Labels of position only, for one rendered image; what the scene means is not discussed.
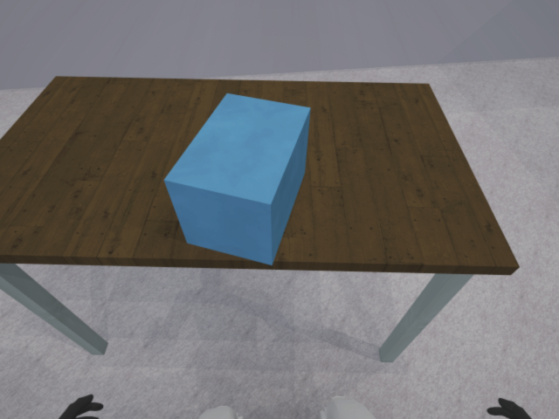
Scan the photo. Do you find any table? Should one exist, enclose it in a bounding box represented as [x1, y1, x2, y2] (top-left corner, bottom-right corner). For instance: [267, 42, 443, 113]
[0, 76, 520, 362]

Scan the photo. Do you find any robot right shin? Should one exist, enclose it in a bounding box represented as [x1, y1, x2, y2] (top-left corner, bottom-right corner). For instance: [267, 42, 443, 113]
[329, 396, 346, 404]

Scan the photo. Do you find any robot left hand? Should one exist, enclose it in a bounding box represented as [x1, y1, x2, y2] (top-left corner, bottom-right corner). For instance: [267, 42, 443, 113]
[59, 395, 103, 419]

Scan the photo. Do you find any robot right thigh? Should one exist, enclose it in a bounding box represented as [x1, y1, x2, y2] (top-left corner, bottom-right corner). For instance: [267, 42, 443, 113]
[320, 400, 376, 419]

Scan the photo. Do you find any carton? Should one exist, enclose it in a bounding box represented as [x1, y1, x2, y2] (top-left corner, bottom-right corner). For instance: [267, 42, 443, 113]
[164, 93, 311, 265]

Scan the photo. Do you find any robot right hand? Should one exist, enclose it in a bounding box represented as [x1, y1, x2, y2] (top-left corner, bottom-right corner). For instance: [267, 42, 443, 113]
[487, 398, 532, 419]

